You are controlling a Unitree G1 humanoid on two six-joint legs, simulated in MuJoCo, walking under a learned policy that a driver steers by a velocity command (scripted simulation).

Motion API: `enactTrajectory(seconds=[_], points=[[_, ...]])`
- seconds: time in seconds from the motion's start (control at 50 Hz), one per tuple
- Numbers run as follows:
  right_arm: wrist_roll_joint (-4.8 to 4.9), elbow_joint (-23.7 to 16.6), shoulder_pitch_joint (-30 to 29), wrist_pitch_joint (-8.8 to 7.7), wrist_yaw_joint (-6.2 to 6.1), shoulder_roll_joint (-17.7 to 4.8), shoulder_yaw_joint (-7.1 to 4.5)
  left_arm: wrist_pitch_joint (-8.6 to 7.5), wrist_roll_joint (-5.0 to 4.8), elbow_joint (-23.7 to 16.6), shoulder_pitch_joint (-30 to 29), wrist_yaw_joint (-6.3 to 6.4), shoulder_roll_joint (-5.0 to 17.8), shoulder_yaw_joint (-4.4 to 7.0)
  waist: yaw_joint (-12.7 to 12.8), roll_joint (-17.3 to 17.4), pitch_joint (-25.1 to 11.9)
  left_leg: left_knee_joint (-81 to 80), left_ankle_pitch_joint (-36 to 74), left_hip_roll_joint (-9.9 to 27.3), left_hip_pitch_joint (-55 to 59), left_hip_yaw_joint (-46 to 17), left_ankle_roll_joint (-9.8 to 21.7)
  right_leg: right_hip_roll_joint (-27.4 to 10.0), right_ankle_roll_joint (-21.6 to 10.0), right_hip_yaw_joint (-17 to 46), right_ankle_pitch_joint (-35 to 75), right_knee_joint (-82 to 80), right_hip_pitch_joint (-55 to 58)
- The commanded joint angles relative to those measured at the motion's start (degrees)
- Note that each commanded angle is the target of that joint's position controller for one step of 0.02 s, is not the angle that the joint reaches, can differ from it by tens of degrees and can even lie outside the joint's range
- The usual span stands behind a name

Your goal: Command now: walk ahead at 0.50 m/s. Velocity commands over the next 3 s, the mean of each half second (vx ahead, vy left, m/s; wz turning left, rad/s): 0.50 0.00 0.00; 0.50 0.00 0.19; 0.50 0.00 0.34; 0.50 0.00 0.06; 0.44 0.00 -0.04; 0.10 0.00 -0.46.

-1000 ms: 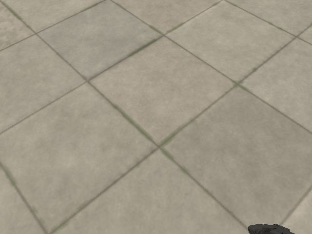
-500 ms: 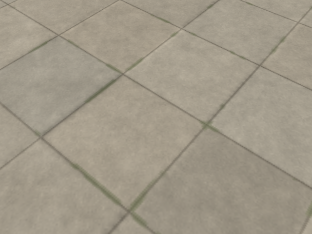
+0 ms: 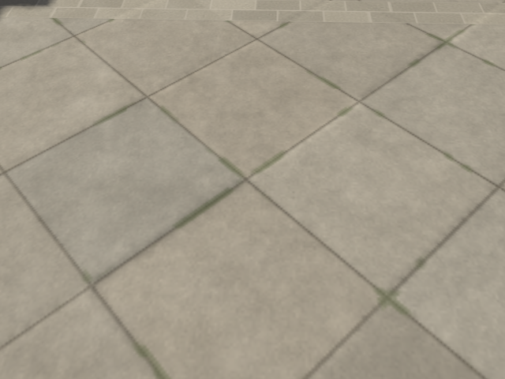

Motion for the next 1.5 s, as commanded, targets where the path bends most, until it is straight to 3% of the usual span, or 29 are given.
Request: enactTrajectory(seconds=[0.02, 0.08, 0.12, 0.14, 0.16, 0.18, 0.2, 0.22, 0.26, 0.38, 0.6, 0.66, 0.7, 0.72, 0.74, 0.76, 0.8, 0.84, 0.94, 1.14, 1.2, 1.24, 1.26, 1.28, 1.3, 1.32, 1.36, 1.4, 1.5], points=[[0.12, -5.0, -6.9, -0.92, -0.13, -3.0, -0.27, -0.3, 0.44, -0.6, 4.2, 0.71, 7.9, 1.27, 0.0, -5.9, 4.4, -4.2, -0.6, -1.7, -1.4, 1.5, 1.1, -17.3, -6.5, 7.7, 27.7, -1.3, 0.5], [0.11, -5.1, -5.2, -1.7, -0.41, -3.9, -0.76, -0.01, 0.86, -0.2, 2.8, 1.26, 8.8, 1.59, -2.0, -5.8, 3.5, -8.1, -6.8, -3.7, 3.7, 2.2, 3.6, -18.6, -5.7, 6.7, 39.0, 4.2, 4.0], [-0.07, -1.1, 6.9, -2.48, -1.21, -5.2, -1.85, 0.27, 0.69, -0.2, 1.0, 1.23, 9.6, 1.82, -7.2, -5.3, -2.6, -12.8, -7.7, -7.5, 19.2, 4.0, 5.8, -16.7, -4.1, 4.5, 50.4, 18.2, 2.3], [-0.98, 2.1, 17.1, -3.07, -1.84, -7.7, -2.95, 0.23, 0.32, -0.8, 0.4, 1.08, 8.9, 1.52, -10.8, -3.7, -8.3, -13.5, -6.9, -4.1, 33.8, 0.3, 7.9, -14.4, -3.0, 3.0, 42.2, 30.4, -6.0], [-2.42, 3.1, 25.4, -3.3, -2.39, -13.5, -4.49, 0.13, -1.5, -3.0, 2.9, 0.53, 4.9, 0.47, -11.5, 5.5, -16.5, -15.5, -13.7, 12.0, 50.7, -21.4, 13.1, -8.2, -0.6, -0.7, 16.9, 51.0, -23.6], [-0.79, 3.2, 24.4, -2.28, -1.64, -14.2, -4.88, 0.2, -1.55, -2.4, 5.4, 0.31, 6.0, 1.35, -9.7, 10.3, -20.3, -23.8, -14.4, 19.5, 54.3, -41.9, 18.0, -0.6, -0.2, 3.3, -16.2, 64.9, -35.1], [0.67, 2.3, 17.8, -1.92, -1.34, -11.7, -4.31, 0.52, -0.32, -3.4, 0.4, 0.43, 8.4, 2.13, -7.2, 3.4, -11.3, -24.9, -17.5, 16.8, 46.7, -34.5, 16.2, -5.0, -0.9, 7.2, -11.6, 66.9, -39.7], [0.92, 1.5, 13.0, -2.22, -1.12, -8.0, -3.33, 0.25, 0.04, -4.6, -4.0, 0.09, 7.4, 1.97, -6.1, 0.4, -4.8, -27.2, -15.8, 14.7, 38.1, -27.3, 14.7, -7.1, -0.9, 7.1, -6.8, 64.4, -39.8], [0.75, 2.4, 10.9, -3.04, -1.33, -3.7, -2.02, 1.09, 1.02, -4.9, -5.4, -0.33, 5.5, 1.98, -2.5, 0.2, 0.1, -30.5, -8.6, 9.4, 27.7, -17.9, 10.6, -10.2, -0.1, 6.9, -2.8, 57.3, -34.7], [0.77, 5.8, 18.4, -4.42, -1.74, -5.5, -1.89, 3.55, 1.39, -7.4, -12.4, -1.48, 4.6, 2.02, -1.7, 0.7, 2.0, -34.0, 1.0, 5.9, 26.7, -9.5, 10.0, -11.8, 2.8, 4.0, 5.2, 48.5, -38.6], [-0.09, 9.2, 28.7, -3.83, -2.72, -5.5, -1.3, 2.68, 0.43, -14.3, -31.7, -1.47, 4.7, 1.09, -6.6, 1.8, 4.4, -30.3, 16.1, 7.3, 41.6, -5.8, 9.4, -8.6, 1.6, 0.3, 10.6, 25.0, -41.1], [-0.38, 9.3, 26.4, -3.67, -3.14, -6.7, -1.65, 1.84, 0.37, -13.6, -27.5, -1.03, 5.7, 1.68, -3.6, 2.4, 2.4, -22.9, 31.7, 7.9, 43.1, -4.2, 8.1, -5.6, -1.2, -1.1, 4.3, 21.1, -32.4], [0.16, 9.1, 24.7, -3.44, -2.84, -6.7, -1.56, 0.74, 0.99, -8.4, -11.3, -0.05, 8.1, 3.16, 3.2, 0.4, -5.7, -4.8, 34.7, 4.7, 36.6, -2.6, 6.3, -3.9, -3.8, -0.7, 6.8, 15.7, -11.0], [0.94, 6.9, 24.0, -3.63, -2.53, -4.8, -0.87, 0.21, 2.59, -6.6, -0.7, 0.7, 13.1, 4.59, 6.4, -4.8, -13.3, 12.1, 15.0, 1.5, 23.9, -1.0, 5.2, -16.8, -6.7, 12.9, 2.4, 14.9, 4.9], [3.21, 6.6, 31.5, -3.3, -2.24, 0.7, -0.07, 0.61, 2.74, -6.5, 0.5, 0.28, 17.5, 5.65, 2.8, -17.0, -19.9, 32.1, -29.4, -9.0, 4.5, 1.3, 3.1, -32.4, -14.2, 39.0, -0.1, 8.2, 17.5], [1.4, 7.2, 26.6, -2.73, -2.63, -6.0, -1.82, 1.34, 0.76, -7.5, -4.6, -0.11, 13.6, 5.0, 2.0, -5.4, -14.6, 35.2, -26.2, -5.5, 0.9, -5.9, 4.2, -29.2, -11.7, 37.6, -5.5, 5.6, 10.4], [1.09, 5.3, 20.3, -2.77, -2.12, -4.0, -1.92, 0.74, 0.54, -8.7, -13.8, -0.45, 7.3, 3.17, -1.6, -3.1, -2.7, 30.5, -16.9, -1.4, 2.3, -5.9, 4.1, -24.7, -7.4, 22.2, -0.5, 0.8, -5.2], [-0.28, 5.5, 21.0, -1.25, -1.38, -2.2, -2.05, 0.05, 0.26, -7.4, -13.7, 0.2, 4.6, 2.31, -4.1, -5.3, -0.3, 27.4, -14.7, 0.2, 6.1, -5.5, 3.2, -20.8, -4.1, 13.0, 5.2, -1.2, -11.6], [-0.43, 2.3, 14.3, 0.93, -0.18, -1.1, -2.35, -1.45, 0.05, -5.6, -8.0, 0.76, 6.5, 2.59, -4.7, -5.2, 1.4, 24.2, -7.7, 1.2, -0.5, -3.7, 2.0, -19.6, -3.2, 3.3, 15.2, -2.7, -10.9], [-0.49, -5.6, -3.8, 0.64, 1.21, -1.2, -1.2, -0.69, 0.38, -3.1, -0.1, 2.03, 8.2, 2.51, -1.3, -5.6, 4.4, -1.5, -1.3, -1.6, -0.7, 4.7, 3.8, -20.5, -2.1, -7.9, 31.2, 0.5, 0.0], [-0.89, -5.2, -0.8, 0.62, 0.82, -2.4, -1.86, 0.2, 0.69, -2.7, -0.2, 2.38, 9.5, 2.82, -3.4, -7.5, 2.1, -3.9, -9.6, -5.9, 6.5, 6.9, 7.1, -21.4, -2.1, -10.0, 52.2, 9.0, 3.4], [-1.23, -1.9, 9.0, 0.1, 0.25, -4.3, -3.01, 1.09, 0.89, -2.8, -0.8, 2.12, 10.8, 3.08, -7.3, -8.0, -3.1, -7.5, -13.3, -9.6, 17.5, 6.9, 9.7, -21.3, -2.4, -10.3, 57.0, 23.6, 2.7], [-1.89, 1.0, 17.6, -0.53, -0.25, -6.3, -4.04, 1.39, 0.5, -3.5, -1.8, 1.75, 10.5, 2.88, -11.3, -5.5, -7.2, -12.9, -10.7, -8.9, 30.3, 3.8, 11.5, -20.1, -1.3, -11.2, 48.0, 36.0, -4.4], [-2.76, 2.0, 24.3, -0.96, -1.14, -12.1, -5.59, 1.34, -0.77, -5.9, -0.8, 1.04, 6.3, 1.82, -12.5, 3.6, -14.4, -14.5, -15.5, 6.9, 47.8, -16.7, 16.4, -15.8, 0.9, -11.4, 18.9, 56.0, -22.3], [-0.96, 2.1, 23.8, -0.38, -1.14, -15.4, -6.16, 1.09, -1.34, -7.7, 0.1, 0.12, 6.0, 2.13, -9.4, 9.6, -18.2, -24.5, -12.4, 18.6, 53.9, -43.8, 22.9, -4.0, 3.0, -3.4, -17.4, 71.9, -37.5], [0.34, 1.7, 19.4, 0.07, -1.5, -14.0, -5.78, 0.89, -0.64, -9.4, -8.3, 0.13, 9.2, 2.92, -9.1, 0.1, -10.7, -25.2, -10.9, 15.7, 48.3, -33.6, 19.6, -8.3, 2.3, 3.7, -11.3, 71.4, -43.1], [0.4, 1.3, 12.7, -0.75, -1.54, -8.2, -4.11, 0.15, -0.92, -8.9, -9.3, -0.08, 7.3, 2.56, -4.7, -3.5, -1.9, -27.9, -1.2, 10.7, 34.4, -20.7, 14.4, -11.8, 1.7, 4.6, -4.2, 62.7, -39.0], [0.89, 2.1, 11.2, -2.04, -1.84, -4.9, -2.83, 2.1, 1.13, -7.3, -5.9, -0.41, 5.5, 2.34, -1.6, -1.7, -1.0, -29.7, 3.7, 6.5, 28.4, -13.2, 11.1, -13.0, 2.6, 4.9, -2.1, 56.8, -32.5], [1.21, 4.8, 18.0, -3.5, -1.92, -6.9, -2.67, 4.04, 1.16, -9.3, -12.6, -1.38, 5.6, 2.75, -2.3, 0.4, 1.4, -32.2, 10.5, 4.0, 29.7, -8.6, 9.3, -13.1, 4.5, 2.9, 4.8, 49.4, -38.7]])
Next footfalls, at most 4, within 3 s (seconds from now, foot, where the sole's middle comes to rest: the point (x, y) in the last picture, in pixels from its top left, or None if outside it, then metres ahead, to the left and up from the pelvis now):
0.14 left None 0.25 0.10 -0.78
0.70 right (307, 354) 0.55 -0.07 -0.78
1.26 left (234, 270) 0.79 0.14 -0.78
1.84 right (254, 180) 1.15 0.10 -0.78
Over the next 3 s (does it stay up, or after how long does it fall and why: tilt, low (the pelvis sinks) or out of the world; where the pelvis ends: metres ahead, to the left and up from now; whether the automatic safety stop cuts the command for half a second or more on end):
stays up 1.34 0.26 -0.01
